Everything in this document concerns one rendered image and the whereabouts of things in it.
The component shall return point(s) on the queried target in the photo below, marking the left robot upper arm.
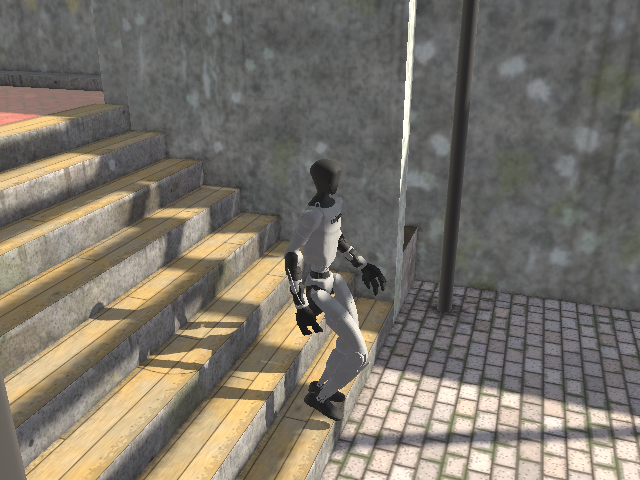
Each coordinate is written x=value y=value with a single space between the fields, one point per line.
x=339 y=199

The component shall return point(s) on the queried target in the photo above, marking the robot right shin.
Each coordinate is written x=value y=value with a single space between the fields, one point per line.
x=344 y=373

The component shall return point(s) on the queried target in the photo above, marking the left robot hand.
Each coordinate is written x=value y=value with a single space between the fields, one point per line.
x=370 y=272

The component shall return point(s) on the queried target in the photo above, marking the right robot upper arm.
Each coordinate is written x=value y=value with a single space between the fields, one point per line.
x=308 y=223

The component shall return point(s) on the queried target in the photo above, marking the right robot forearm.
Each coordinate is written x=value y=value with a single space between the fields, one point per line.
x=291 y=261

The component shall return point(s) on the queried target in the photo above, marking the left robot forearm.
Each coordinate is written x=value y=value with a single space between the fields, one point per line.
x=350 y=253

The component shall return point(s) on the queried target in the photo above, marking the right robot foot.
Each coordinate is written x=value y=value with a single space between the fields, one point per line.
x=326 y=408

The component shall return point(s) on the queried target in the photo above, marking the right robot hand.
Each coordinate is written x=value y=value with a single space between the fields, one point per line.
x=305 y=317

